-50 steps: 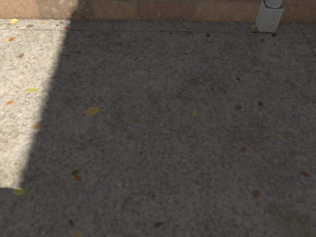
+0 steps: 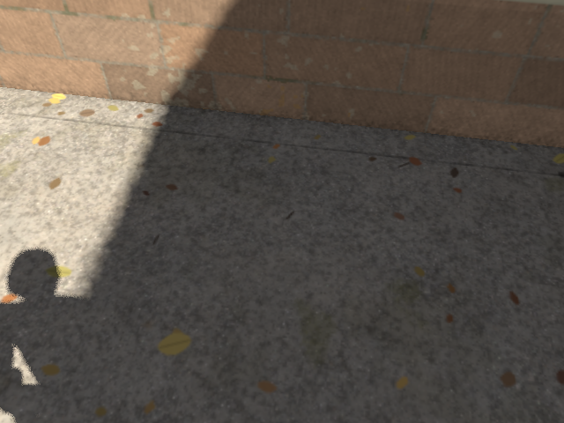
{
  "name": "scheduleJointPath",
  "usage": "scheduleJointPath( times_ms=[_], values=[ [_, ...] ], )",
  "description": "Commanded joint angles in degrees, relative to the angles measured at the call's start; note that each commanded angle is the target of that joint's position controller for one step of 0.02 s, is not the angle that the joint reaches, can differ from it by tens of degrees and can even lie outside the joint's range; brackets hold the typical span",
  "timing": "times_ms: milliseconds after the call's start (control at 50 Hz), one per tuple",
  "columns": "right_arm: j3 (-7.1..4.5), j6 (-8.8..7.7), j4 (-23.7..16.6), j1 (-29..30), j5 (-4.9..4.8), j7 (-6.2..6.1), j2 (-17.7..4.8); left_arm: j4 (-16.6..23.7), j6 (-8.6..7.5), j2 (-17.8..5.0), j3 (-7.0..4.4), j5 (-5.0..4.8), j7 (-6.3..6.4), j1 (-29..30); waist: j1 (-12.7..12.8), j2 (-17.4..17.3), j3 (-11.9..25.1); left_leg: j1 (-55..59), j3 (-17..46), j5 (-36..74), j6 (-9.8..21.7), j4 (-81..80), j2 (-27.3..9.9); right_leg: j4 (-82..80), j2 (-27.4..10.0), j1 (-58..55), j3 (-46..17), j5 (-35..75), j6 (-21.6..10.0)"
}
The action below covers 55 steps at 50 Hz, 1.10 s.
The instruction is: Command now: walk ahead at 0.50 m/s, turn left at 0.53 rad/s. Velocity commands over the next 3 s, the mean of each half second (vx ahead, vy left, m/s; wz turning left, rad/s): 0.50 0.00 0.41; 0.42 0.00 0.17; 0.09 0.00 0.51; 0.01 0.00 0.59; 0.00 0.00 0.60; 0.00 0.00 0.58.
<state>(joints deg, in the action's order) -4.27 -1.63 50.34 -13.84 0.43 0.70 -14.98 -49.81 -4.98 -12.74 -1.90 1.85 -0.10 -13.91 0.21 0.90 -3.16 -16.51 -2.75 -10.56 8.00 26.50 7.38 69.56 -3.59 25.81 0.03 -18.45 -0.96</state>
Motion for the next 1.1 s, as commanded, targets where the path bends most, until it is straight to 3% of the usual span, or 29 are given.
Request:
scheduleJointPath(
  times_ms=[20, 60, 120, 260, 320, 340, 360, 380, 400, 420, 440, 460, 480, 500, 560, 660, 720, 780, 820, 860, 880, 900, 920, 940, 960, 980, 1000, 1040, 1100],
  values=[
    [-1.31, -1.75, -2.5, -2.9, -0.58, -0.35, -6.5, 3.3, 1.74, -4.6, -1.03, 1.08, -0.27, -3.5, 1.6, -0.7, 3.1, 5.9, 18.4, 17.3, 9.3, -14.1, -15.5, -4.8, -2.3, 7.1, -1.2, 1.5, 2.0],
    [-1.61, -2.09, -2.3, -4.7, -0.55, -0.37, -8.0, 5.0, 2.41, -4.5, -0.96, 1.04, -0.49, 0.3, 0.9, -1.7, 2.0, 4.8, 17.4, 17.1, 8.7, -15.2, -14.1, -10.0, -2.3, 8.9, -0.2, 5.5, 3.2],
    [-1.67, -1.85, -2.1, -8.2, -0.62, -0.34, -8.1, 7.7, 2.55, -4.9, -0.86, 0.79, -0.72, 7.9, -1.7, -3.3, 0.8, 7.1, 17.9, 16.2, 6.7, -15.2, -12.9, -18.9, -1.9, 12.3, 0.0, 13.1, 4.2],
    [-1.43, -1.79, -1.6, -14.3, 0.27, -1.1, -8.2, 12.1, 1.58, -5.0, 0.16, 0.07, -1.49, 18.7, -6.1, -4.8, 0.9, 16.5, 20.0, 24.0, 4.7, -10.4, -14.1, -33.1, 1.3, 12.0, 0.5, 18.1, 2.7],
    [-1.28, -2.28, -1.9, -12.3, 0.53, -1.65, -8.9, 11.5, 0.85, -6.5, -0.19, -0.03, -1.44, 14.5, -3.2, -5.7, 1.3, 16.3, 20.8, 29.8, 2.5, -7.7, -15.8, -38.7, 2.9, 1.8, 0.3, 14.5, -0.3],
    [-1.38, -2.52, -2.0, -11.2, 0.6, -1.62, -9.7, 10.1, 0.58, -7.8, -0.77, -0.07, -1.06, 9.9, -1.1, -5.8, 2.9, 16.1, 20.1, 36.9, 1.5, -3.5, -15.3, -40.0, 4.5, -4.5, 1.0, 11.5, -1.4],
    [-1.3, -2.7, -1.8, -10.5, 0.54, -1.32, -9.9, 7.7, 0.03, -9.0, -1.43, -0.01, -0.48, 2.2, 2.6, -3.8, 6.6, 15.4, 17.7, 40.2, 0.4, 5.6, -12.8, -43.6, 5.4, -13.6, 1.6, 12.0, -2.9],
    [-0.67, -3.07, -2.5, -10.5, 0.28, -0.93, -8.0, 6.5, -0.59, -11.8, -2.26, 0.85, 0.38, -6.2, 6.1, -0.7, 12.7, 8.5, 15.5, 30.1, -0.7, 18.6, -10.0, -44.2, -2.2, -26.3, -6.0, 7.7, -5.4],
    [0.43, -3.11, -3.6, -17.5, -1.79, -0.7, -2.7, 6.1, -0.33, -18.0, -3.79, 2.0, 0.83, -11.7, 4.3, 11.2, 20.8, -7.7, 9.2, 0.3, -3.4, 38.2, -1.7, -46.4, -17.9, -42.2, -30.9, 2.3, -12.4],
    [0.07, -2.83, -2.6, -18.8, -0.41, -0.88, -5.9, 5.0, 0.67, -16.0, -3.87, 0.38, 0.14, -10.1, 3.0, 12.0, 19.9, -16.0, 9.3, -18.9, -3.1, 44.8, -0.4, -53.5, -20.6, -40.0, -44.9, -1.9, -15.1],
    [-0.13, -2.4, -2.6, -14.0, 0.67, -0.83, -7.0, 6.1, 0.94, -11.3, -2.91, -0.42, -0.15, -4.6, 1.5, 4.2, 9.8, -18.7, 10.4, -14.0, -3.0, 47.1, -4.0, -54.3, -18.3, -31.4, -37.1, -6.4, -14.2],
    [0.23, -2.48, -3.5, -9.3, 1.06, -0.33, -6.3, 6.4, 0.79, -7.9, -2.07, -0.51, -0.44, -1.3, 1.4, 0.1, 5.2, -18.2, 10.1, -10.0, -3.0, 44.3, -5.9, -55.6, -15.2, -24.6, -29.1, -3.0, -12.9],
    [0.36, -2.29, -4.1, -7.5, 1.11, 0.07, -5.5, 5.9, 0.56, -6.6, -1.61, -0.27, -0.39, -0.3, 0.3, 1.1, 2.8, -17.2, 9.4, -8.5, -3.2, 41.3, -7.5, -57.0, -12.4, -20.8, -23.1, 2.6, -11.2],
    [0.46, -1.75, -4.4, -7.3, 1.77, 0.45, -5.3, 4.9, 0.22, -6.0, -1.33, -0.49, -0.25, -0.8, -0.6, 3.1, 2.0, -15.6, 8.9, -7.9, -3.7, 38.9, -8.6, -58.0, -10.2, -18.1, -18.7, 7.6, -10.2],
    [0.94, -0.72, -4.0, -7.6, 2.15, 1.11, -4.0, 2.5, -1.17, -6.8, -1.49, -1.16, -0.66, -4.0, -1.7, 4.0, 3.0, -14.9, 6.7, -5.9, -5.0, 36.5, -9.1, -59.4, -8.5, -17.6, -13.0, 19.0, -10.8],
    [2.21, -0.71, -7.8, 4.7, 1.89, 1.64, -2.3, -0.2, -1.04, -7.0, -1.54, -1.53, -0.81, -8.0, 0.3, 3.3, -0.1, -20.5, 2.4, 3.7, -7.1, 23.5, -12.2, -62.9, -6.1, -19.0, -6.7, 22.0, -10.7],
    [3.08, -0.96, -9.4, 10.7, 1.41, 1.76, -1.2, -1.7, -0.97, -7.9, -1.7, -1.54, -0.8, -10.7, 2.0, 3.5, -0.4, -17.3, 0.2, 8.1, -7.2, 14.1, -11.4, -62.2, -5.5, -20.0, -4.2, 25.7, -9.8],
    [3.11, -1.14, -10.4, 14.2, 1.15, 1.45, -2.0, -3.1, -0.66, -8.6, -1.77, -1.21, -0.56, -13.1, 2.9, 3.5, -0.7, -15.4, -0.6, 7.6, -6.2, 9.1, -10.3, -60.3, -7.4, -23.7, -4.5, 28.7, -9.4],
    [3.09, -1.51, -10.0, 13.2, 1.27, 1.03, -2.0, -3.9, -0.27, -8.6, -1.7, -0.8, -0.17, -12.6, 2.0, 3.6, -0.8, -13.2, -1.0, 5.3, -4.6, 6.5, -9.0, -56.5, -8.3, -26.8, -2.6, 38.7, -8.3],
    [2.62, -2.27, -7.3, 6.4, 1.8, 0.45, -2.6, -4.4, 0.09, -8.8, -1.67, -0.9, 0.36, -11.5, -0.9, 3.5, 2.4, -4.7, -1.8, 5.1, -2.5, 2.5, -5.8, -47.1, -7.3, -28.6, -0.1, 52.1, -6.1],
    [2.08, -2.97, -4.5, -0.6, 2.38, 0.12, -3.6, -4.6, 0.38, -8.6, -1.55, -1.3, 0.61, -11.1, -3.8, 1.8, 6.1, 4.3, -2.1, 10.1, -1.2, -1.7, -4.6, -37.7, -4.9, -26.8, 2.4, 51.8, -4.4],
    [1.04, -3.55, -2.8, -7.8, 3.29, -0.27, -7.2, -3.1, 0.24, -7.9, -1.17, -1.65, 1.05, -11.0, -6.1, -0.8, 11.6, 17.5, 5.2, 24.8, 1.0, 0.9, -12.2, -25.3, -2.6, -17.4, 4.4, 36.3, -2.7],
    [-0.65, -3.21, -3.2, -10.9, 3.32, -0.51, -13.7, -1.2, 0.3, -2.8, -0.02, -3.08, 1.22, -16.8, -4.2, -14.3, 20.5, 34.6, 27.2, 53.2, 11.4, 4.2, -30.6, -2.6, 6.3, 0.0, 7.2, -6.7, -0.2],
    [-1.05, -2.28, -2.7, -12.0, -1.12, -0.28, -12.4, -2.1, 1.12, -7.6, -1.37, -1.75, 1.67, -16.3, -4.7, -10.8, 24.9, 34.2, 32.6, 62.6, 15.7, 1.4, -31.5, 5.0, 7.1, 3.9, 0.8, -15.5, 0.2],
    [-0.65, -2.09, -3.7, -6.7, -1.5, -0.28, -10.4, -0.9, 1.53, -7.7, -1.48, -1.21, 1.63, -11.8, -2.9, -6.8, 17.8, 27.9, 25.8, 60.1, 14.3, -0.1, -28.3, 6.3, 4.1, 6.6, -1.5, -11.8, 0.4],
    [0.08, -1.91, -4.3, -2.7, -1.02, -0.41, -7.3, 0.1, 1.51, -6.7, -1.16, -0.82, 1.48, -7.7, -2.2, -4.5, 11.1, 20.8, 21.7, 54.8, 12.0, -2.6, -25.0, 3.5, 2.5, 7.9, -1.7, -8.7, 0.6],
    [0.46, -1.61, -4.4, -0.6, -0.82, -0.66, -5.8, 0.6, 2.04, -6.7, -1.35, -0.53, 1.38, -5.9, -0.7, -3.5, 7.4, 15.4, 19.1, 50.3, 9.5, -4.9, -21.9, 0.4, 1.2, 7.0, -1.9, -6.6, 1.0],
    [0.52, -1.1, -4.3, 0.5, -0.64, -0.92, -5.5, 0.9, 3.92, -6.0, -1.37, 0.11, 1.12, -7.0, 1.7, -3.7, 7.0, 8.7, 16.3, 46.1, 7.5, -7.0, -18.6, -4.1, 1.1, 2.0, -1.7, -4.6, 2.0],
    [-0.49, -0.81, -4.5, -0.3, 0.07, -0.7, -8.0, 1.8, 5.55, -5.1, -1.32, -0.1, 1.24, -6.4, 2.4, -3.7, 9.2, 5.0, 16.0, 41.3, 7.7, -8.0, -17.4, -6.8, 2.1, 0.2, -1.2, -2.6, 3.1]
  ],
)
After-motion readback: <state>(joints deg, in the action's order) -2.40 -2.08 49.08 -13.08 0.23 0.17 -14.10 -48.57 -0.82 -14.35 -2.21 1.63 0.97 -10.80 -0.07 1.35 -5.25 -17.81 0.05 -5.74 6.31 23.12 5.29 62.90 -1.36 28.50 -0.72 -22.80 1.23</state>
